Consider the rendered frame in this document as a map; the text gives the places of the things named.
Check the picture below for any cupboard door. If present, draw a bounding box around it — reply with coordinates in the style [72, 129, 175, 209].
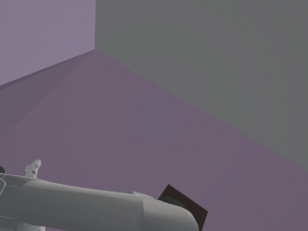
[165, 187, 206, 231]

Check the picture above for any robot right shin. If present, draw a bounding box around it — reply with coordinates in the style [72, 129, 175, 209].
[0, 173, 47, 195]

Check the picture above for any robot left hand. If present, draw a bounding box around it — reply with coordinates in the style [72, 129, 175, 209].
[24, 160, 41, 179]

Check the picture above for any robot right thigh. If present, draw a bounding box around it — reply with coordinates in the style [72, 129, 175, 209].
[0, 180, 199, 231]

